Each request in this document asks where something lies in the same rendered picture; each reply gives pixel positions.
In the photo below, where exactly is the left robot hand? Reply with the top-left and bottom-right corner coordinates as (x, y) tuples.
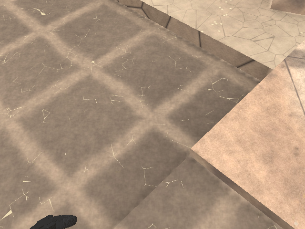
(30, 215), (77, 229)

